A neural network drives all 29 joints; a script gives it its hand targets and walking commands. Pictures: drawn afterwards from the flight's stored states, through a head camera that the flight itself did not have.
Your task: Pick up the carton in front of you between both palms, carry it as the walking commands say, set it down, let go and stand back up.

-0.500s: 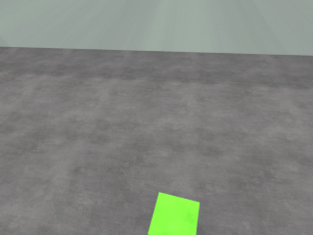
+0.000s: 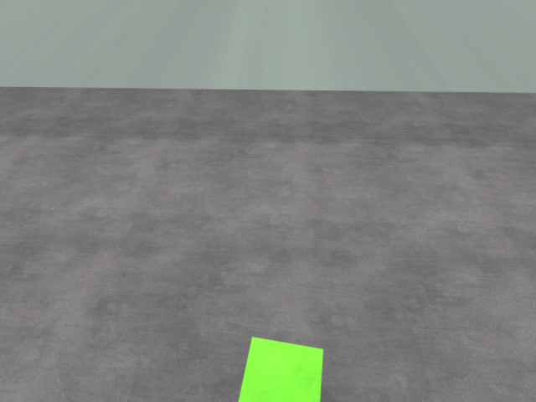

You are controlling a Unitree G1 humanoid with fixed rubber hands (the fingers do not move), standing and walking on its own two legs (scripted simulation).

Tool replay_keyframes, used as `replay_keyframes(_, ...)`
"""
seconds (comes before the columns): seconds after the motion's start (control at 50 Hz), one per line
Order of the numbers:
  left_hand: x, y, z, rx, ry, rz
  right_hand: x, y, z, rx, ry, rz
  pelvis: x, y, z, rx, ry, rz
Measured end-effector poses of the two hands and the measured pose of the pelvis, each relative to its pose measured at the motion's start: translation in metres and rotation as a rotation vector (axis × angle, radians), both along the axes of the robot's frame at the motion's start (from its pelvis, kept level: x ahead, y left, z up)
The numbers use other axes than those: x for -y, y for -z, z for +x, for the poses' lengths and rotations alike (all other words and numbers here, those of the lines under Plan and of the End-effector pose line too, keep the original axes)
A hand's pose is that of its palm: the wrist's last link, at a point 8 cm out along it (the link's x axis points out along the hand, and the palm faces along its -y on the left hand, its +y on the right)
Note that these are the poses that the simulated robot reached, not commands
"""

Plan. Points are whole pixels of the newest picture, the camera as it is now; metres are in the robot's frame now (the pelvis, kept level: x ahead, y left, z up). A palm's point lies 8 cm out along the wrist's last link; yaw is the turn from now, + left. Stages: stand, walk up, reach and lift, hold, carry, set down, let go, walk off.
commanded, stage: stand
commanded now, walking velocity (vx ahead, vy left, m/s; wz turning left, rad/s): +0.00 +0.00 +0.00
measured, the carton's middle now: (281, 392) +0.33 -0.01 -0.62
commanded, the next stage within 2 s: none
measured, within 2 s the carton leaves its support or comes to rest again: neither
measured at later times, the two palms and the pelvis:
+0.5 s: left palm out of the picture +0.05 +0.26 -0.10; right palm out of the picture -0.02 -0.26 -0.12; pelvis -0.02 +0.00 +0.01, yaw -3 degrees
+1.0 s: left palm out of the picture +0.01 +0.25 -0.12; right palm out of the picture -0.08 -0.23 -0.13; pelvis -0.03 +0.01 +0.01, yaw -4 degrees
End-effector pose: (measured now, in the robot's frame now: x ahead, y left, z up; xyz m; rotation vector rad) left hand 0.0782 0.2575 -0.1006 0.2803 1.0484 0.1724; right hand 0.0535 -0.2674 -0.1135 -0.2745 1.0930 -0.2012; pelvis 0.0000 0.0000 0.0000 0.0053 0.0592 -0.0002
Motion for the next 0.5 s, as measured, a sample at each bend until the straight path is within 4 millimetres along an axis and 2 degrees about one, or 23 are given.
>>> replay_keyframes(0.26,-0.002,0.001,-0.022,-0.058,0.003,0.01,0.002,0.005,-0.04,-0.093,0.05,0.005,-0.002,-0.003,-0.01,0.016,0.027,0.008)
replay_keyframes(0.5,0.001,0.002,-0.032,-0.083,0.008,-0.004,-0.006,0.009,-0.076,-0.173,0.094,0.025,-0.005,-0.006,-0.017,0.03,0.046,0.011)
